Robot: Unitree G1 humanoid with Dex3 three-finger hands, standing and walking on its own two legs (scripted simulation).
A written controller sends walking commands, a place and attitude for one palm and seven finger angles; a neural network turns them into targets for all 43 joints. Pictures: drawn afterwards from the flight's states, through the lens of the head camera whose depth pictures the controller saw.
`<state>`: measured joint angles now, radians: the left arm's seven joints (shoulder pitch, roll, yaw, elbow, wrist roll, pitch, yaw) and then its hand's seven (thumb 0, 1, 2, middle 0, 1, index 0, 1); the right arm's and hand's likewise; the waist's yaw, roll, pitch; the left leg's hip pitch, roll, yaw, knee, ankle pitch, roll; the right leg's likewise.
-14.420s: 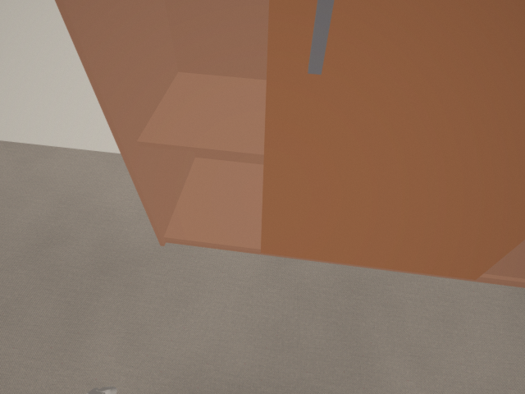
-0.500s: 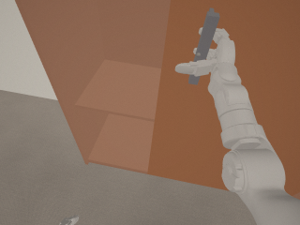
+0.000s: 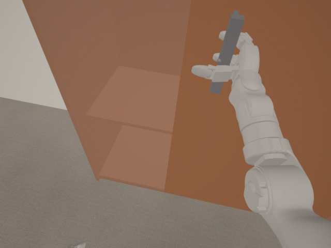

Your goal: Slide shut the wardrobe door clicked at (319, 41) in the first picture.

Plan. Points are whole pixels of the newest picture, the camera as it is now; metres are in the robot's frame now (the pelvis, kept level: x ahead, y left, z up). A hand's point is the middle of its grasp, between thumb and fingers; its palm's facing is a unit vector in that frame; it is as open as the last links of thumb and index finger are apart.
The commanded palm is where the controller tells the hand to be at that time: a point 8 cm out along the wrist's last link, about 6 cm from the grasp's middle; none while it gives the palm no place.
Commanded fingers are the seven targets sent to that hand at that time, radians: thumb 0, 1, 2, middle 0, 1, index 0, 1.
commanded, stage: grip the handle and tug to test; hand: right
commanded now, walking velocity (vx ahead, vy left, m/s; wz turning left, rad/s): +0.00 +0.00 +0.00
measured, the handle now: (224, 54) +0.53 -0.07 +0.23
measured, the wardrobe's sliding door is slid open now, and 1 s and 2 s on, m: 0.43 0.43 0.43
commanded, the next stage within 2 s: tug the door sideways, standing still in 1.20 s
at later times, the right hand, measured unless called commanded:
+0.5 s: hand (218, 59) +0.48 -0.04 +0.25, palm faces +0.06 +1.00 +0.03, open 6.4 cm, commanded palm +0.45 -0.10 +0.24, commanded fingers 0.00 -0.90 -0.90 0.45 1.40 0.45 1.40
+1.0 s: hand (217, 60) +0.48 -0.04 +0.25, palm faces +0.06 +1.00 +0.02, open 6.4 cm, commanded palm +0.43 -0.10 +0.24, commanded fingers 0.00 -0.90 -0.90 0.45 1.40 0.45 1.40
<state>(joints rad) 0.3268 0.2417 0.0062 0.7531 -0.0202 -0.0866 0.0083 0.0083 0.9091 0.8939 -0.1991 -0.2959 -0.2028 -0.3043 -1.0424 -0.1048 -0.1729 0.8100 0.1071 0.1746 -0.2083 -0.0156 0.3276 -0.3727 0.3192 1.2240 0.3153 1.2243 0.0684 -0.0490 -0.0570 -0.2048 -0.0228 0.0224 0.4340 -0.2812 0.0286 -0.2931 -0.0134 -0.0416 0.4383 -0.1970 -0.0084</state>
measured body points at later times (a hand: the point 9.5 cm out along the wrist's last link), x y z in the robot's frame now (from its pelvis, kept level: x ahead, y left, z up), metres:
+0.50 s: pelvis +0.01 +0.00 +0.00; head +0.01 +0.02 +0.45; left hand +0.09 +0.25 -0.13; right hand +0.47 -0.10 +0.25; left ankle -0.04 +0.10 -0.74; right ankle +0.02 -0.12 -0.74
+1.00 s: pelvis +0.02 +0.01 +0.00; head +0.02 +0.03 +0.45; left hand +0.12 +0.26 -0.12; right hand +0.47 -0.10 +0.25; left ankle -0.04 +0.10 -0.74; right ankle +0.02 -0.12 -0.74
